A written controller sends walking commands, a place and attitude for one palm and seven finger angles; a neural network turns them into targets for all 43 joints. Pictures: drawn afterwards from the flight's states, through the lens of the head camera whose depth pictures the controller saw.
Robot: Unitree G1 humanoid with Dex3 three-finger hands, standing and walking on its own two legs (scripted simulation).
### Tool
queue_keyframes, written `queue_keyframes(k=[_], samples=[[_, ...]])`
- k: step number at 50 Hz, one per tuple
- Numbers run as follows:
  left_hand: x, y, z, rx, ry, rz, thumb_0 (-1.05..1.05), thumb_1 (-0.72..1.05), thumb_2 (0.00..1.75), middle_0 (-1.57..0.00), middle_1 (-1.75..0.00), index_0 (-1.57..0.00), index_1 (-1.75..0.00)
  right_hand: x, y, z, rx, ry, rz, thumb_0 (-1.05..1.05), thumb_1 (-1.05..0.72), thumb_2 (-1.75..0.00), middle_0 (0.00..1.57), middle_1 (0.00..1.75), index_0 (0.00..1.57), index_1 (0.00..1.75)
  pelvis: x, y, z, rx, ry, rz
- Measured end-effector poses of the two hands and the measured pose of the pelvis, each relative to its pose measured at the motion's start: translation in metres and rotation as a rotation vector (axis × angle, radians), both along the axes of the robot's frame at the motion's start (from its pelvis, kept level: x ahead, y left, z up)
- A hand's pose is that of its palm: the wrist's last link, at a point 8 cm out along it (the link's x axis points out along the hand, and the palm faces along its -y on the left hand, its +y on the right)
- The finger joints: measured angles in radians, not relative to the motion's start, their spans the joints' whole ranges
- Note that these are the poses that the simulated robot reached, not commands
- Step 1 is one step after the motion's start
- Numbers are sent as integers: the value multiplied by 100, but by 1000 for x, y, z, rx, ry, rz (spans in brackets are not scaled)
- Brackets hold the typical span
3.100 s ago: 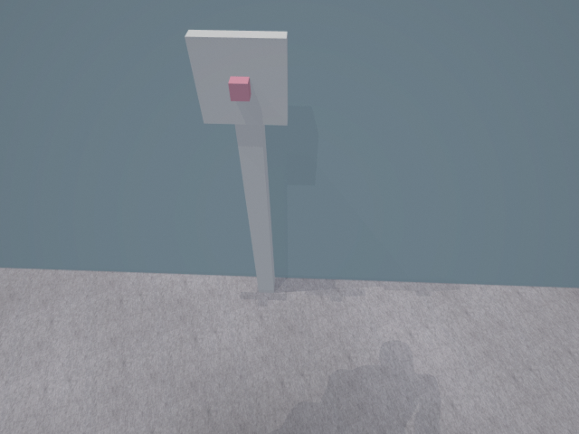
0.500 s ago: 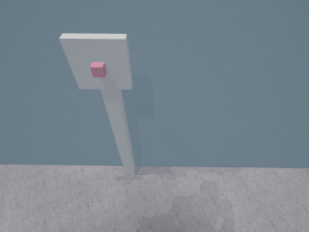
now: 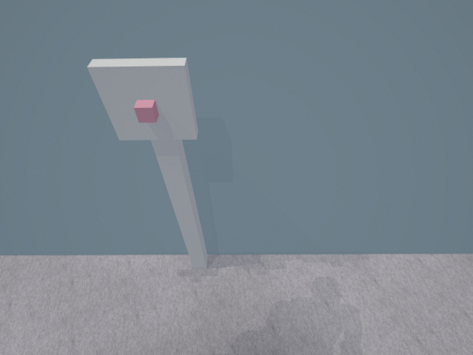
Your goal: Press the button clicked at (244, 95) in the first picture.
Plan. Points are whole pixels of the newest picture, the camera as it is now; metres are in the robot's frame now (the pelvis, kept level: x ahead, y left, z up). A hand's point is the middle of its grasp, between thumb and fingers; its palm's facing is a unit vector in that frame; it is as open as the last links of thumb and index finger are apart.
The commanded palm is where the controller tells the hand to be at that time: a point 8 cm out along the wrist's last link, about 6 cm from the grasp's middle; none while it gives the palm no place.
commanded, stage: look again from close up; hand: left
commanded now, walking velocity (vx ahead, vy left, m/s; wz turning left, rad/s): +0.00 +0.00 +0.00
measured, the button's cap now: (147, 110) +0.54 +0.21 +0.12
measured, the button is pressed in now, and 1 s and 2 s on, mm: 0 0 0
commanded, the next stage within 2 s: raise the hand and make a fist in 0.44 s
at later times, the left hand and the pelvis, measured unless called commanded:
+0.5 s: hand out of the picture +0.03 +0.15 -0.17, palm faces +0.01 -0.98 -0.20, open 7.3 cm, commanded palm none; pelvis +0.03 -0.02 +0.00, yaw +0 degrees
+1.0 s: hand (150, 336) +0.16 +0.15 -0.03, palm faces +0.13 -0.99 +0.00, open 5.1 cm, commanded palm +0.14 +0.21 -0.01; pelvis +0.00 -0.03 -0.06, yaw +3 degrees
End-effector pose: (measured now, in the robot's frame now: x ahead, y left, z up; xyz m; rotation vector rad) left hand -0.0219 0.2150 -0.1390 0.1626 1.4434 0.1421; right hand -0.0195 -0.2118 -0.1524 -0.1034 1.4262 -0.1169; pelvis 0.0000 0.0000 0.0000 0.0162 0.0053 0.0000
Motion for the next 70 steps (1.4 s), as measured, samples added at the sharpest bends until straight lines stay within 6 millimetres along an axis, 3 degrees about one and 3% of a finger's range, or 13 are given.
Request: queue_keyframes(k=[11,28,29,32,36,39,43,49,53,60,65,70], samples=[[12,-22,-5,-35,1,10,0,91,90,-20,-30,-20,-30,24,-11,3,-17,-8,9,1,-92,-90,20,30,20,30,13,-11,1,-1,1,3],[48,-17,-1,21,-52,6,0,91,90,-20,-30,-20,-30,53,-30,2,-32,-26,20,1,-92,-90,20,30,20,30,32,-24,1,-4,4,9],[57,-14,4,32,-95,45,1,92,90,-20,-30,-20,-30,58,-33,3,-41,-57,13,1,-93,-90,20,30,20,30,32,-24,0,-7,5,3],[114,2,52,110,-481,90,3,95,90,-22,-31,-22,-31,86,-45,13,-93,-268,7,2,-93,-90,20,30,20,30,33,-23,-2,1,10,17],[189,3,121,105,-990,71,3,95,90,-27,-37,-27,-37,138,-61,24,-135,-525,34,2,-92,-90,20,30,20,30,26,-20,-11,2,56,50],[216,-10,145,2,-1286,10,2,94,90,-32,-43,-32,-43,179,-70,37,-154,-691,61,1,-92,-90,20,30,20,30,18,-22,-25,9,118,39],[207,-28,136,-136,-1453,-111,1,92,90,-41,-53,-41,-53,225,-73,53,-165,-855,117,1,-91,-90,20,30,20,30,8,-25,-46,14,169,31],[160,-15,107,-104,-1330,-34,1,90,90,-58,-70,-58,-70,261,-53,64,-153,-963,191,1,-91,-90,19,30,20,30,2,-26,-63,-4,176,51],[150,-3,121,-30,-1392,-28,2,90,90,-68,-82,-68,-82,257,-29,54,-109,-947,241,1,-91,-90,19,30,20,30,-3,-26,-67,-29,175,70],[177,-4,145,-113,-1439,-151,1,90,90,-87,-103,-87,-103,209,-2,23,-24,-808,207,1,-91,-90,20,30,20,30,-13,-21,-64,-48,159,73],[185,3,153,-110,-1366,-134,1,90,90,-101,-118,-101,-118,170,-6,19,-33,-726,125,1,-90,-90,20,30,20,30,-13,-16,-52,-39,142,56],[186,14,168,-62,-1391,-121,1,90,90,-115,-133,-114,-133,149,-20,23,-84,-695,103,2,-90,-90,20,30,20,30,-11,-10,-45,-36,127,49]])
